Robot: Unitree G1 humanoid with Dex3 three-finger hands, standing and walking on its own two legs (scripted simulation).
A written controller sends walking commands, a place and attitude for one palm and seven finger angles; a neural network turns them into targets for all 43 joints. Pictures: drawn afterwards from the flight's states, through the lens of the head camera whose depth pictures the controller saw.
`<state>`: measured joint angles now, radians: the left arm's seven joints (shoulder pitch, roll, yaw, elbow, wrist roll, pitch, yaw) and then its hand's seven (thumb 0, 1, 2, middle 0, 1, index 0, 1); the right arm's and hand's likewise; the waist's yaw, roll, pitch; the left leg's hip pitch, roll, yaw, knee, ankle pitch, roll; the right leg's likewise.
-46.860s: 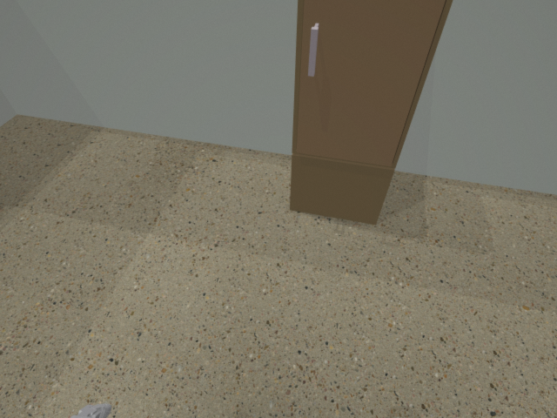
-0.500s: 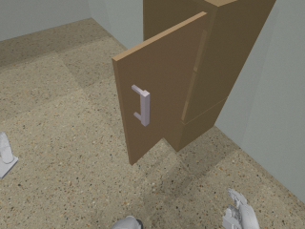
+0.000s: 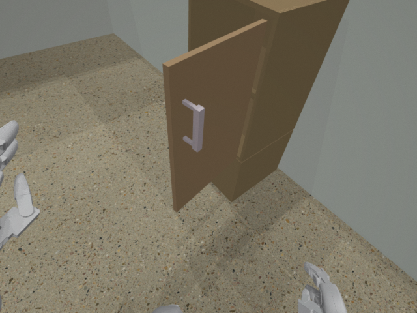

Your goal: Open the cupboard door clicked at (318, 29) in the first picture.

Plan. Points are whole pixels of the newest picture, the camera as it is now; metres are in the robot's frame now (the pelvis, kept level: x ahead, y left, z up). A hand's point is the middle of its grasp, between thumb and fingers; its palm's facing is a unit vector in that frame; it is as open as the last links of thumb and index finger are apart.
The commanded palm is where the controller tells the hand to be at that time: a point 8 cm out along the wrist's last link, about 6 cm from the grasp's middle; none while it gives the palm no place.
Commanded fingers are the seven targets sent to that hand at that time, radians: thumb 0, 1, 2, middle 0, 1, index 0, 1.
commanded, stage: stop stepping back and stand still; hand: left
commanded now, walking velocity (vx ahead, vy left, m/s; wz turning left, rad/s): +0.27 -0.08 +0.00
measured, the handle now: (192, 126) +0.53 +0.10 +0.04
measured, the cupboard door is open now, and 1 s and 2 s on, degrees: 99 99 99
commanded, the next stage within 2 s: let the arm hang, fingers relaxed in 0.72 s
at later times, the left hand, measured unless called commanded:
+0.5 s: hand out of the picture +0.12 +0.27 +0.17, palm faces +0.48 -0.79 -0.39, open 7.4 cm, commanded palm +0.06 +0.30 +0.18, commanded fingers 0.00 0.90 0.90 -0.20 -0.30 -0.20 -0.30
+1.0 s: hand out of the picture +0.09 +0.24 -0.09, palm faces +0.13 -0.92 -0.36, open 7.4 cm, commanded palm none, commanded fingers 0.00 0.90 0.90 -0.20 -0.30 -0.20 -0.30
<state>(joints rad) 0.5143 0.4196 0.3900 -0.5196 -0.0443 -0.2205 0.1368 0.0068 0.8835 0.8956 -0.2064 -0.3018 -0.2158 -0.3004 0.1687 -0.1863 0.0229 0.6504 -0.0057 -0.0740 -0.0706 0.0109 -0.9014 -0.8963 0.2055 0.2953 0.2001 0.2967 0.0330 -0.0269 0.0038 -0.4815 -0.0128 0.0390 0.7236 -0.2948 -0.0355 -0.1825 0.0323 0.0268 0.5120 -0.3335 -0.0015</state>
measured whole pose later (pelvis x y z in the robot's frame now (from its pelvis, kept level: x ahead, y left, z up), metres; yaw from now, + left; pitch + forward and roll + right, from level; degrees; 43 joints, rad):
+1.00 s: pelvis -0.07 +0.01 -0.01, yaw +3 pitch +0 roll +1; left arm 0.25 0.25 0.09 0.48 0.03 0.02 0.02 0.00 0.90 0.90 -0.19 -0.30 -0.20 -0.30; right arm 0.17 -0.26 -0.02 0.82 -0.02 0.00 0.00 0.01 -0.90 -0.90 0.20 0.29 0.20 0.30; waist -0.01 0.05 0.00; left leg -0.31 0.00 0.01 0.64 -0.33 -0.01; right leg -0.27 -0.01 -0.10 0.66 -0.40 -0.04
